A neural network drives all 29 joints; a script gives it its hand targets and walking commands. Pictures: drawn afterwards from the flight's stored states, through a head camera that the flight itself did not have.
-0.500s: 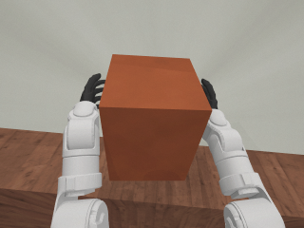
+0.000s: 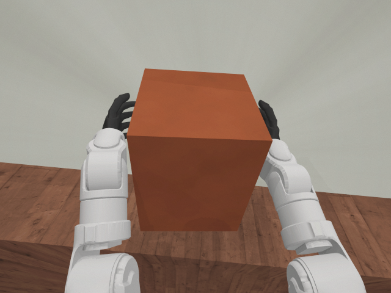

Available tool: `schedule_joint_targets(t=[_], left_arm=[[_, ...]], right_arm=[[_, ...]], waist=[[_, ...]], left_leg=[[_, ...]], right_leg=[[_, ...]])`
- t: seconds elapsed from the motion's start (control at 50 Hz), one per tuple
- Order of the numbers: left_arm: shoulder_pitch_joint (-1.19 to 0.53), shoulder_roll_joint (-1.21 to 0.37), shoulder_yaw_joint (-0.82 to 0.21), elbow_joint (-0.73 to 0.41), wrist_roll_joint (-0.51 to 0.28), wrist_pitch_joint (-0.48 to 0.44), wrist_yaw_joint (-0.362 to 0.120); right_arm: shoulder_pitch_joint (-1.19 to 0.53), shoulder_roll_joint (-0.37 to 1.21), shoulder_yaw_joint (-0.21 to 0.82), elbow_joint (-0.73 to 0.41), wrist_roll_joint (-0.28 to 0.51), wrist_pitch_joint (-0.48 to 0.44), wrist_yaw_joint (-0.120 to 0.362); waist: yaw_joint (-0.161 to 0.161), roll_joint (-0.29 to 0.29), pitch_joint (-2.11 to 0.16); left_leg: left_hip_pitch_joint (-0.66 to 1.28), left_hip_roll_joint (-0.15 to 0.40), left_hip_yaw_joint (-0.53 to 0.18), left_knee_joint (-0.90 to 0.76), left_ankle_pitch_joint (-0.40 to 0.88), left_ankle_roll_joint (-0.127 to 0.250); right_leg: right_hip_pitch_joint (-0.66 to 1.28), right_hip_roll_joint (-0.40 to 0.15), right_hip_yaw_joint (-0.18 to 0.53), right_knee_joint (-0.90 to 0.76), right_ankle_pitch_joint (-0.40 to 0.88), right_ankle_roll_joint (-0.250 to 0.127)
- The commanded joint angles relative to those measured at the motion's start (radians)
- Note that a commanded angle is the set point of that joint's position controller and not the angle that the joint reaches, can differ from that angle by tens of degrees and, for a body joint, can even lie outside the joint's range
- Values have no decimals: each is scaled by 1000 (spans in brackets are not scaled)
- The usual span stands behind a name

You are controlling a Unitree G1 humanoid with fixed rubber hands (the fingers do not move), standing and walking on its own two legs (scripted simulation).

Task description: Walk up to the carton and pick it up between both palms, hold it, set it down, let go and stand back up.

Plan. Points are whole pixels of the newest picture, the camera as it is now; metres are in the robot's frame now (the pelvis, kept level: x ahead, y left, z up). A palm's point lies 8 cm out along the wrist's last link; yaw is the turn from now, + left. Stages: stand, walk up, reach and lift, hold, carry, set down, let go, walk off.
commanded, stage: hold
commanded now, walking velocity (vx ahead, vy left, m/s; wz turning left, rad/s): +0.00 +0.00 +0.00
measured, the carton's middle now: (192, 152) +0.37 -0.01 +0.17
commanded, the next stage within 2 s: none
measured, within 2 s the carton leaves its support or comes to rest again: neither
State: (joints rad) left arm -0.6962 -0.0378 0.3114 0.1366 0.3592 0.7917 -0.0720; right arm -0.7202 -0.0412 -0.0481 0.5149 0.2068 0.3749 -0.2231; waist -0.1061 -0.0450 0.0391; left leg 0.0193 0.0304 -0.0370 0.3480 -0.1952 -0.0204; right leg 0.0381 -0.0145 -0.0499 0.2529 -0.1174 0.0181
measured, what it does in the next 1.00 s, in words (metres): stands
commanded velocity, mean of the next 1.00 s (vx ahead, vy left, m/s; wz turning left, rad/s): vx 0.00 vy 0.00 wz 0.00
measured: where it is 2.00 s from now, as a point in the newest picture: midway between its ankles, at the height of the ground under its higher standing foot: outside the picture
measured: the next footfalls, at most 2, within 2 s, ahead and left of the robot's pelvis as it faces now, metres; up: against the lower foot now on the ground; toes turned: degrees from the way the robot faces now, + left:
none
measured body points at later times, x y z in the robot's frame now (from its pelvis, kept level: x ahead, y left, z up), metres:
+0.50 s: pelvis +0.00 +0.00 +0.00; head -0.05 +0.03 +0.45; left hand +0.38 +0.14 +0.22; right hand +0.37 -0.16 +0.21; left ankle +0.01 +0.13 -0.75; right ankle +0.03 -0.13 -0.75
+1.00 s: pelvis +0.00 +0.00 +0.00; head -0.06 +0.03 +0.45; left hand +0.38 +0.14 +0.22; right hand +0.38 -0.16 +0.21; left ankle +0.01 +0.13 -0.75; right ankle +0.03 -0.13 -0.75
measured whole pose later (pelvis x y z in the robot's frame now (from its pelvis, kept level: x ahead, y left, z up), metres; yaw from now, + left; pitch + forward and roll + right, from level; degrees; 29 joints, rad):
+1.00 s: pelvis +0.00 +0.00 +0.00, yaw +0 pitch -10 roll -1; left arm -0.71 -0.04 0.32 0.17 0.36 0.79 -0.07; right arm -0.73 -0.04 -0.06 0.54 0.20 0.38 -0.22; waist -0.10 -0.05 0.03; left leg 0.02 0.03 -0.03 0.34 -0.19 -0.02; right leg 0.03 -0.02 -0.05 0.26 -0.12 0.02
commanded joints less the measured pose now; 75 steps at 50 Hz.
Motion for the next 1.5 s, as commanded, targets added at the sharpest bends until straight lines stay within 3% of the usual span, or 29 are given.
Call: schedule_joint_targets(t=[0.0, 0.08, 0.16, 0.18, 0.22, 0.3, 0.38, 0.42, 0.46, 0.5, 0.52, 0.54, 0.58, 0.62, 0.64, 0.68, 0.74, 0.9, 0.92, 0.98, 1.0, 1.02, 1.06, 1.16, 1.18, 1.2, 1.32, 1.42, 1.48], left_arm=[[-598, -546, -456, -82, -140, -60, -129], [-644, -563, -479, -88, -177, -82, -116], [-623, -560, -480, -82, -168, -82, -109], [-635, -559, -473, -111, -157, -79, -105], [-629, -555, -485, -94, -169, -80, -107], [-571, -546, -444, -61, -149, -61, -121], [-615, -542, -465, -103, -144, -65, -127], [-608, -558, -481, -151, -153, -68, -122], [-599, -550, -487, -111, -166, -64, -121], [-629, -543, -496, -127, -164, -69, -120], [-610, -543, -462, -106, -144, -66, -119], [-618, -535, -468, -122, -147, -64, -122], [-614, -526, -433, -81, -126, -63, -127], [-623, -533, -465, -84, -149, -63, -127], [-607, -547, -464, -101, -148, -65, -127], [-639, -545, -493, -113, -186, -77, -124], [-620, -566, -506, -116, -185, -78, -111], [-613, -536, -426, -11, -138, -66, -122], [-644, -541, -444, -39, -149, -77, -119], [-623, -568, -472, -82, -159, -74, -111], [-635, -556, -476, -68, -163, -78, -113], [-641, -567, -480, -105, -174, -85, -109], [-637, -567, -505, -136, -181, -81, -107], [-613, -544, -451, -96, -122, -61, -118], [-613, -525, -447, -49, -129, -56, -126], [-603, -536, -431, -63, -132, -57, -127], [-646, -575, -518, -176, -194, -88, -108], [-584, -528, -458, -81, -135, -55, -122], [-584, -537, -459, -135, -149, -59, -127]], right_arm=[[-824, 560, 361, -295, 82, -67, 93], [-889, 585, 386, -369, 89, -91, 98], [-842, 561, 374, -322, 77, -81, 96], [-839, 584, 399, -325, 95, -76, 96], [-865, 571, 390, -344, 97, -77, 91], [-852, 566, 379, -345, 89, -71, 87], [-828, 566, 378, -332, 96, -61, 80], [-794, 581, 408, -339, 113, -61, 86], [-838, 563, 388, -357, 92, -65, 85], [-825, 570, 382, -347, 94, -64, 85], [-842, 576, 406, -358, 102, -64, 90], [-827, 561, 391, -342, 98, -59, 85], [-815, 565, 375, -288, 80, -52, 91], [-835, 559, 365, -319, 78, -62, 91], [-837, 575, 383, -333, 84, -70, 91], [-881, 573, 393, -398, 89, -79, 83], [-872, 576, 408, -395, 108, -78, 86], [-843, 555, 338, -265, 60, -60, 100], [-878, 576, 363, -298, 65, -70, 104], [-867, 579, 389, -326, 99, -75, 99], [-870, 572, 372, -320, 88, -76, 94], [-867, 586, 402, -344, 106, -81, 97], [-843, 574, 395, -357, 111, -77, 84], [-822, 567, 376, -303, 87, -61, 91], [-830, 545, 349, -269, 69, -53, 90], [-843, 570, 369, -302, 79, -58, 93], [-844, 603, 436, -402, 120, -74, 81], [-792, 539, 377, -301, 81, -51, 81], [-815, 568, 407, -337, 103, -57, 83]], waist=[[-12, 75, -356], [-2, 61, -423], [-14, 63, -404], [4, 83, -421], [-16, 51, -401], [-3, 32, -360], [-25, 67, -349], [-7, 87, -395], [-18, 58, -372], [-22, 83, -376], [4, 61, -349], [-14, 53, -358], [-5, 50, -302], [-22, 50, -331], [-4, 60, -371], [-21, 44, -416], [-15, 76, -434], [-7, 37, -302], [10, 35, -354], [3, 66, -413], [-20, 60, -393], [5, 68, -436], [-25, 100, -442], [-4, 65, -331], [-23, 55, -288], [-2, 41, -321], [-12, 79, -484], [-20, 48, -313], [-3, 42, -365]], left_leg=[[5, -75, 81, -44, 280, -3], [6, -79, 78, -32, 286, 0], [16, -78, 73, -30, 271, 1], [22, -78, 77, -30, 298, 1], [8, -84, 76, -26, 279, 3], [0, -79, 82, -40, 257, 13], [13, -87, 78, -33, 300, -2], [44, -78, 75, -18, 387, -14], [16, -80, 76, -25, 317, -6], [12, -83, 79, -27, 308, -11], [1, -85, 81, -38, 299, -3], [13, -84, 79, -35, 287, 1], [-19, -85, 81, -57, 223, 12], [-11, -84, 80, -51, 222, 10], [-5, -83, 89, -48, 261, 5], [17, -83, 74, -25, 296, 3], [36, -81, 69, -12, 332, -5], [-51, -77, 86, -75, 132, 19], [-35, -75, 85, -71, 161, 17], [16, -76, 77, -36, 302, 2], [0, -85, 78, -31, 286, 3], [31, -78, 77, -25, 340, -6], [53, -81, 71, 2, 391, -15], [-12, -85, 81, -50, 222, 9], [-31, -84, 83, -61, 160, 18], [-19, -81, 88, -63, 190, 19], [75, -84, 75, 3, 419, -15], [6, -80, 77, -41, 257, 5], [23, -78, 86, -40, 301, 4]], right_leg=[[159, 89, -49, 4, 131, 12], [158, 93, -49, 5, 144, 13], [137, 90, -48, 1, 132, 12], [157, 93, -42, 11, 143, 12], [153, 93, -44, 3, 144, 16], [163, 87, -43, 1, 154, 18], [163, 88, -43, -1, 168, 21], [165, 98, -45, 15, 198, 16], [160, 92, -46, 0, 161, 16], [159, 92, -42, 8, 154, 17], [158, 94, -45, 6, 143, 21], [164, 88, -43, 5, 168, 22], [142, 81, -43, -6, 119, 20], [141, 84, -44, -6, 122, 18], [172, 88, -47, 8, 150, 17], [162, 90, -45, 5, 173, 21], [152, 95, -44, 2, 173, 12], [138, 84, -47, -10, 33, 11], [130, 88, -52, -4, 39, 12], [148, 98, -46, 9, 140, 12], [152, 93, -46, 0, 143, 13], [155, 100, -49, 13, 167, 13], [156, 95, -42, 12, 208, 18], [149, 83, -44, -1, 111, 18], [130, 77, -41, -16, 70, 18], [150, 80, -44, -5, 95, 21], [167, 99, -44, 16, 233, 21], [141, 86, -49, -8, 128, 20], [172, 91, -45, 4, 170, 20]])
